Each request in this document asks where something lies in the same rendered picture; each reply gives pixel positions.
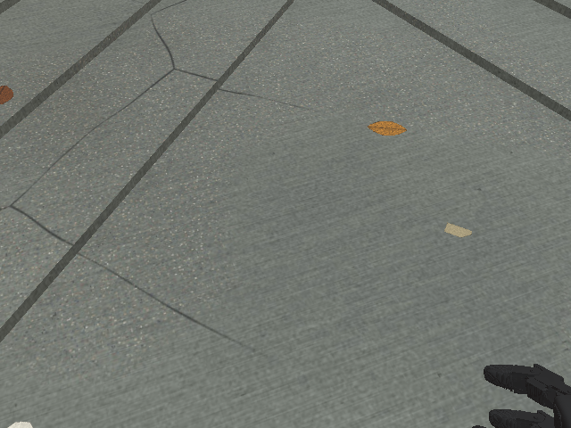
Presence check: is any robot right hand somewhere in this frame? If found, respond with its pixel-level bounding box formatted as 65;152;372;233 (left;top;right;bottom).
472;364;571;428

